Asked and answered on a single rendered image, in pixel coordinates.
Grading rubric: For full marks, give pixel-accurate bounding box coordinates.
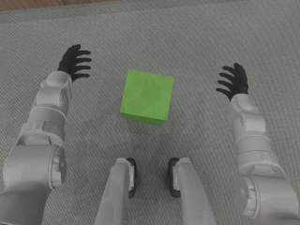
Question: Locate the robot right shin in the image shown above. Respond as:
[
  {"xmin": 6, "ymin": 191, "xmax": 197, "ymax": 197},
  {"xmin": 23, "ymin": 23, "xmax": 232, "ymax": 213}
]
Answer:
[{"xmin": 172, "ymin": 157, "xmax": 196, "ymax": 191}]

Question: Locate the robot left hand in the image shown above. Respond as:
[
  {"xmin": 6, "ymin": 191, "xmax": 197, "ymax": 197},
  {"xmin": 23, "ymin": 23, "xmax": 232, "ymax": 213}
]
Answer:
[{"xmin": 57, "ymin": 44, "xmax": 92, "ymax": 82}]

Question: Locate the carton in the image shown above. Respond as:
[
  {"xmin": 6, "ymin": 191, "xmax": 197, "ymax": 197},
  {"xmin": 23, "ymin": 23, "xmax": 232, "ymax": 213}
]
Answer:
[{"xmin": 120, "ymin": 69, "xmax": 174, "ymax": 126}]

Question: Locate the right robot upper arm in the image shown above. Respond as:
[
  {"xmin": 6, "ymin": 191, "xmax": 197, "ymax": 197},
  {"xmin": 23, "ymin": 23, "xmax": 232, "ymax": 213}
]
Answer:
[{"xmin": 233, "ymin": 173, "xmax": 300, "ymax": 225}]

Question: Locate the robot right hand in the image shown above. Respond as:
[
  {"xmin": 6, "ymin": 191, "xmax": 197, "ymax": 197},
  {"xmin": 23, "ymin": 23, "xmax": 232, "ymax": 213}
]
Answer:
[{"xmin": 216, "ymin": 63, "xmax": 248, "ymax": 101}]

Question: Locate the left robot forearm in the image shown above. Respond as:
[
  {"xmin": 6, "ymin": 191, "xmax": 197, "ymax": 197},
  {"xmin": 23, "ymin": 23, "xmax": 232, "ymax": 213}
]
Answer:
[{"xmin": 3, "ymin": 70, "xmax": 73, "ymax": 186}]

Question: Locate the left robot upper arm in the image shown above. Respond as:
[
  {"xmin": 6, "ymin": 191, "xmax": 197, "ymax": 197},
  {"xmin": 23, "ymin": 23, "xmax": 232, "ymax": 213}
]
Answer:
[{"xmin": 0, "ymin": 144, "xmax": 67, "ymax": 225}]

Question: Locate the right robot forearm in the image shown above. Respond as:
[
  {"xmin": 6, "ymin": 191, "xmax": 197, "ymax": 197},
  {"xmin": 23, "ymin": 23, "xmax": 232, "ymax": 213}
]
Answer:
[{"xmin": 226, "ymin": 93, "xmax": 299, "ymax": 215}]

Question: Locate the right robot thigh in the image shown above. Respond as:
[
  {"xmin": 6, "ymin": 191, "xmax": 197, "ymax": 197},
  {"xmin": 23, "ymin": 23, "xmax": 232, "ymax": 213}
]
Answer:
[{"xmin": 172, "ymin": 162, "xmax": 219, "ymax": 225}]

